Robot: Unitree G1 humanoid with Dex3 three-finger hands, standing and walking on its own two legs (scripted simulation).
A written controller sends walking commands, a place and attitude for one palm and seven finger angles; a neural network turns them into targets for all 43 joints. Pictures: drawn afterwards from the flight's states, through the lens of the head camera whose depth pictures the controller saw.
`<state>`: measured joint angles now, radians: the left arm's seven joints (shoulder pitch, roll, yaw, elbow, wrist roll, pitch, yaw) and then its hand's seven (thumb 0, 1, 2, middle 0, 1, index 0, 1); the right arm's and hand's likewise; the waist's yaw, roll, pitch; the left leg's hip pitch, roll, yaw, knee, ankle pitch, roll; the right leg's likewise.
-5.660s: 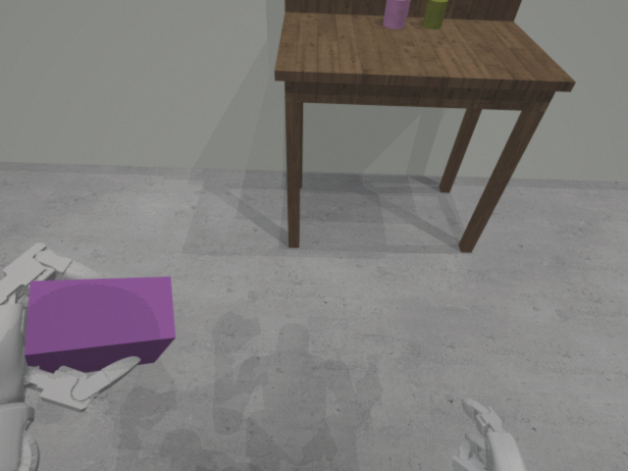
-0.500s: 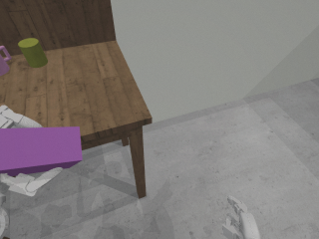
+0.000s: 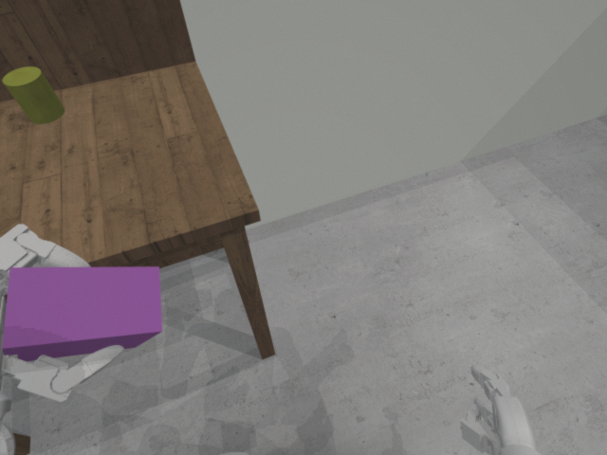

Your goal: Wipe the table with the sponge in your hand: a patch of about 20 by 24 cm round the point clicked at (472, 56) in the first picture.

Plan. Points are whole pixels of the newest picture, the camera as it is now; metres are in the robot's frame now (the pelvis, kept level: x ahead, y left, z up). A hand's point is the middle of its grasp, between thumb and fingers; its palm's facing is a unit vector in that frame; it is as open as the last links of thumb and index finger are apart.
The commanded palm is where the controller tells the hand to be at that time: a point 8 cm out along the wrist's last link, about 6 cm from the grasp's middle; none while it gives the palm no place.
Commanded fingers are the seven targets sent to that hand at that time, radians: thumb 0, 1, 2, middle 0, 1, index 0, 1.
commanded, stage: come to a stop and stand still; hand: left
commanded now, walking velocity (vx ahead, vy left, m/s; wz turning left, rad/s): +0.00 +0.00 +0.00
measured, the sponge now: (104, 313) +0.23 +0.19 +0.15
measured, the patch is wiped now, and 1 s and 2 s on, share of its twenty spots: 0.00 0.00 0.00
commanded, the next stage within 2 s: look again from close up in 0.90 s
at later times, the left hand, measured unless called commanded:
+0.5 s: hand out of the picture +0.14 +0.24 +0.16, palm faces +0.37 -0.84 -0.39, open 10.4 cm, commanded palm +0.08 +0.30 +0.18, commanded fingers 0.00 0.10 1.30 -1.20 -1.60 -1.20 -1.60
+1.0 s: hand out of the picture +0.13 +0.25 +0.16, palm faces +0.37 -0.84 -0.41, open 10.4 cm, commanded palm +0.07 +0.31 +0.18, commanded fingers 0.00 0.10 1.30 -1.20 -1.60 -1.20 -1.60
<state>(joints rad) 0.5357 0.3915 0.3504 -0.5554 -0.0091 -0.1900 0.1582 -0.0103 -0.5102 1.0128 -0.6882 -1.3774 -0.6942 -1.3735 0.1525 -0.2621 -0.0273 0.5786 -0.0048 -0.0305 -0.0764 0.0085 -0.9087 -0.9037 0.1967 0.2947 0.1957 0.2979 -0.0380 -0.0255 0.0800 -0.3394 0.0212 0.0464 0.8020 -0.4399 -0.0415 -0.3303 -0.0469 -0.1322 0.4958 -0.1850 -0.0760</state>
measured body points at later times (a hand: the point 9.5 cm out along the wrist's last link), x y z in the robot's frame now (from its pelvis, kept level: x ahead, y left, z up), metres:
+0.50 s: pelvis -0.08 +0.02 -0.01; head -0.07 +0.02 +0.44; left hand +0.12 +0.29 +0.18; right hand +0.09 -0.19 -0.10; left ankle -0.04 +0.15 -0.74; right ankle +0.00 -0.08 -0.74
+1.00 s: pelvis -0.10 +0.03 -0.01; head -0.08 +0.03 +0.44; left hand +0.10 +0.30 +0.18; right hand +0.06 -0.21 -0.10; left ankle -0.04 +0.15 -0.74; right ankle +0.00 -0.08 -0.74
